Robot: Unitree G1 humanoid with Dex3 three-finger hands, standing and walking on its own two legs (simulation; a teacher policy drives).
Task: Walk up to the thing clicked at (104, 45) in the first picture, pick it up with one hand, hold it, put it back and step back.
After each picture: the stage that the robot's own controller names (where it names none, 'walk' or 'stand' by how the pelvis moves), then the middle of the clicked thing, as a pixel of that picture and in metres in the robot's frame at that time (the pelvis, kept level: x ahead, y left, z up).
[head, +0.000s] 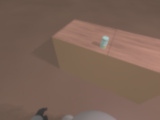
stand; (104, 42) +0.81 -0.13 -0.02
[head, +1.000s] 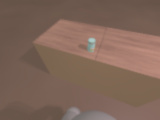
walk; (91, 45) +0.67 +0.06 +0.01
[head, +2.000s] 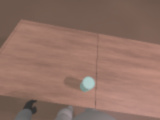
walk; (86, 84) +0.27 -0.01 -0.01
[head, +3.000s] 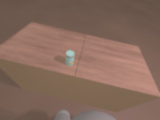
walk; (69, 58) +0.47 +0.20 +0.00
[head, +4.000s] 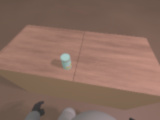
stand; (66, 61) +0.42 +0.20 +0.01
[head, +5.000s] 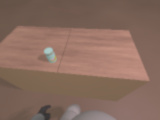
stand; (50, 55) +0.47 +0.34 +0.01
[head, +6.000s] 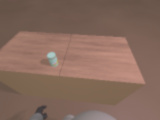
stand; (53, 59) +0.47 +0.33 -0.02
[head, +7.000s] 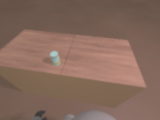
stand; (55, 58) +0.48 +0.32 -0.02
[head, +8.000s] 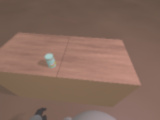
stand; (50, 60) +0.47 +0.34 -0.02
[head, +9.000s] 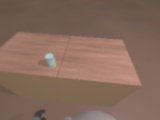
stand; (50, 60) +0.47 +0.34 -0.02
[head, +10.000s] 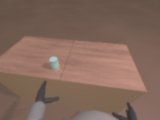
rise first; (54, 63) +0.46 +0.32 -0.02
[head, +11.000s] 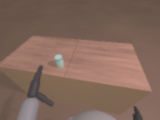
go down; (59, 61) +0.49 +0.31 -0.02
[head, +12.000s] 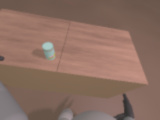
go down; (49, 51) +0.47 +0.28 +0.02
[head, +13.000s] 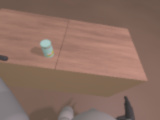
approach; (47, 49) +0.49 +0.29 +0.03
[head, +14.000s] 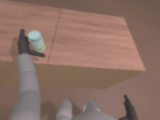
close in; (37, 41) +0.50 +0.31 +0.07
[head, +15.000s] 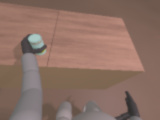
lift; (38, 45) +0.48 +0.30 +0.06
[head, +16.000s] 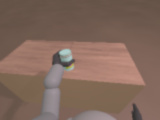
lift; (67, 60) +0.35 +0.15 +0.19
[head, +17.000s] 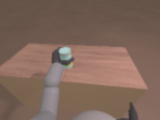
hold; (66, 58) +0.35 +0.16 +0.21
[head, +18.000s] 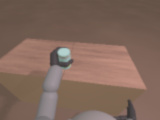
hold; (64, 59) +0.34 +0.16 +0.20
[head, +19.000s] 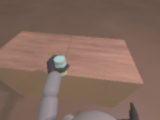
hold; (60, 65) +0.34 +0.19 +0.11
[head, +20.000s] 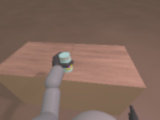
hold; (66, 62) +0.35 +0.17 +0.16
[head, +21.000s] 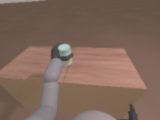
hold; (65, 55) +0.36 +0.16 +0.23
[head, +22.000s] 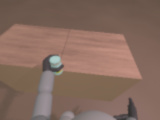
lower; (56, 65) +0.37 +0.22 +0.06
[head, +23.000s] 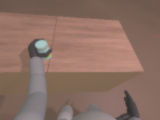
lower; (44, 50) +0.47 +0.26 +0.06
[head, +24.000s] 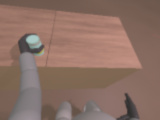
lower; (36, 46) +0.48 +0.30 +0.06
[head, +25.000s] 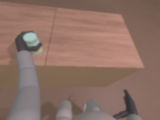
lower; (33, 44) +0.49 +0.31 +0.07
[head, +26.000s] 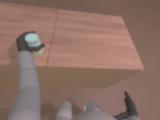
open; (35, 44) +0.48 +0.31 +0.06
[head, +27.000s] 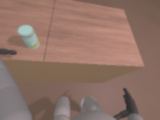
sink last; (30, 38) +0.49 +0.32 +0.07
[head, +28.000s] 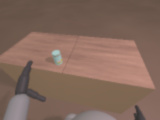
sink last; (57, 57) +0.49 +0.33 +0.03
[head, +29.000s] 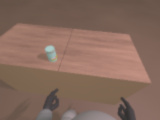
stand; (51, 54) +0.48 +0.31 +0.04
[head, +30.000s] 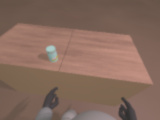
stand; (52, 54) +0.47 +0.31 +0.05
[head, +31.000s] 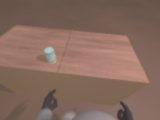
stand; (50, 55) +0.47 +0.31 +0.04
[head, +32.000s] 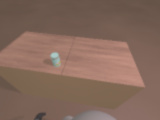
stand; (55, 59) +0.49 +0.31 -0.02
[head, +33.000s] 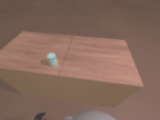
stand; (52, 60) +0.48 +0.33 -0.02
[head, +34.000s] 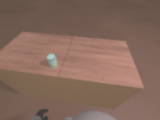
stand; (52, 61) +0.46 +0.34 -0.02
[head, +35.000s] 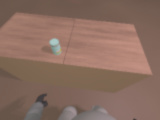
walk; (55, 47) +0.52 +0.28 +0.00
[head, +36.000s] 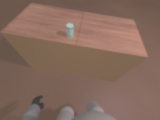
walk; (70, 30) +0.74 +0.22 +0.00
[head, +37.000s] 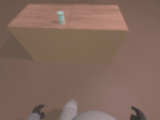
walk; (61, 18) +0.97 +0.40 +0.01
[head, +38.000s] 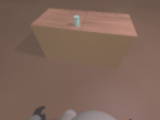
stand; (76, 21) +1.10 +0.26 +0.00
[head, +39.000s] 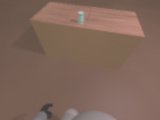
stand; (80, 17) +1.07 +0.16 +0.01
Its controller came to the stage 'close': yes
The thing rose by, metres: 0.24
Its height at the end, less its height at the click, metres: +0.00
